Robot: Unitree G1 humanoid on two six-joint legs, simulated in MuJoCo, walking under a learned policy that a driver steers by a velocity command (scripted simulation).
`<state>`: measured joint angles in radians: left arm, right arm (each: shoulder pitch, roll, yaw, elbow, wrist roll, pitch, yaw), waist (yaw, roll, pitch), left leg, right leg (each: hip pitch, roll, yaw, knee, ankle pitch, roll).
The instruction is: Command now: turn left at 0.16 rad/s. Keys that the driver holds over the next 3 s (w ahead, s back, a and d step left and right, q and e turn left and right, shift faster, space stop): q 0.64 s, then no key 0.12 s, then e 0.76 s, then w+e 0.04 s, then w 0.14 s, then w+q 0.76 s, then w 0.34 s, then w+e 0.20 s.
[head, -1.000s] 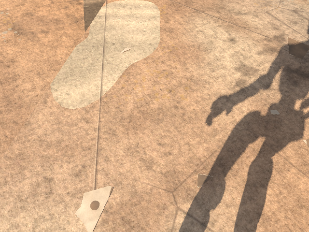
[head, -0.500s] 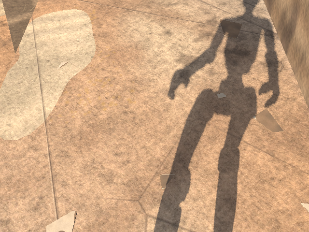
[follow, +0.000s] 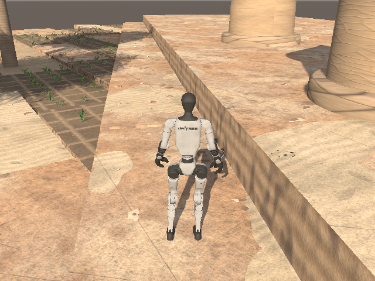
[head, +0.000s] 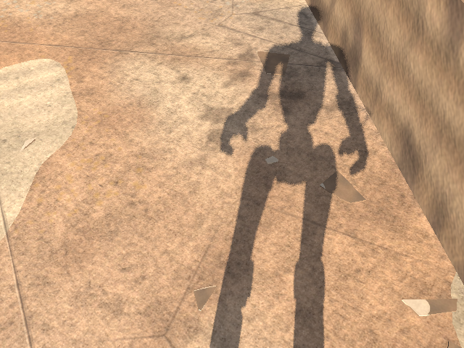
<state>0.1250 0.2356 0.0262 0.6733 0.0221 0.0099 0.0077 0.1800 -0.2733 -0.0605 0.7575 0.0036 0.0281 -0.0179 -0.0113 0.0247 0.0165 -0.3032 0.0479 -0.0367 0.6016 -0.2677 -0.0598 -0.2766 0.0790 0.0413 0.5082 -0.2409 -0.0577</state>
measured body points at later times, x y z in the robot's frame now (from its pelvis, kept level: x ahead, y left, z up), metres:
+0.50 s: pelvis -0.01 +0.04 +0.00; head +0.02 +0.07 +0.45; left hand +0.04 +0.35 -0.11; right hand +0.23 -0.18 -0.09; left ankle -0.04 +0.15 -0.72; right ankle +0.02 -0.09 -0.74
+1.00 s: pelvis -0.01 +0.06 +0.00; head +0.00 +0.07 +0.45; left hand +0.01 +0.36 -0.11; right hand +0.24 -0.09 -0.10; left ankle -0.04 +0.15 -0.73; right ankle +0.04 -0.07 -0.74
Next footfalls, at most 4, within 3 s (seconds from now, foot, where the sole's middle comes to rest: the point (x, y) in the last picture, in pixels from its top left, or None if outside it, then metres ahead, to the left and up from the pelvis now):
0.02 left None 0.04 0.15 -0.77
0.52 left None -0.01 0.17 -0.77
0.94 right None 0.08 -0.06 -0.77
1.46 right None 0.05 -0.09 -0.77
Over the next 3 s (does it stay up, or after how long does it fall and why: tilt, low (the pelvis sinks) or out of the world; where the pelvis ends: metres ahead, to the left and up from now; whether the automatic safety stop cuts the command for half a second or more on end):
stays up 0.59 0.22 -0.01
